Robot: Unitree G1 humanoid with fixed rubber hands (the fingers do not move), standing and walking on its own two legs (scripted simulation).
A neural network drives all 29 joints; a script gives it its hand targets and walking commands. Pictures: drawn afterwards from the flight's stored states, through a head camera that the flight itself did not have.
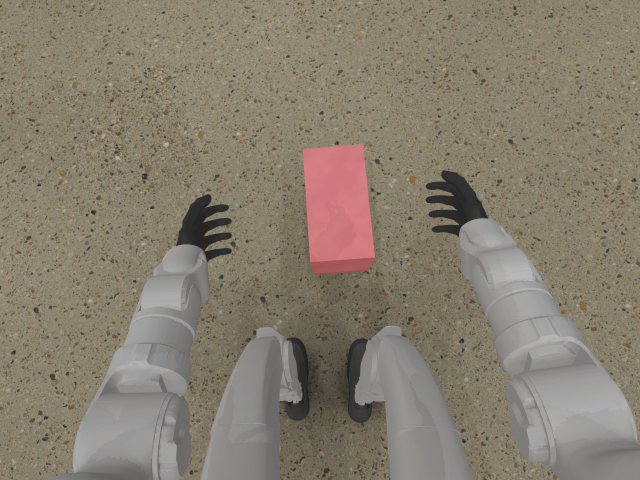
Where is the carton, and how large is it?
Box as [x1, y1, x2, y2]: [303, 144, 374, 274]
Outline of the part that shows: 362,144 303,149 310,262 314,274 367,270 374,257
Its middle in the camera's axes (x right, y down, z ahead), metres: +0.05 -0.07 +1.03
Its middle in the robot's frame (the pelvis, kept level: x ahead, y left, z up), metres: +0.57 +0.00 -0.58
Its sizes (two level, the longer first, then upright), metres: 0.289 0.151 0.195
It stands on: the floor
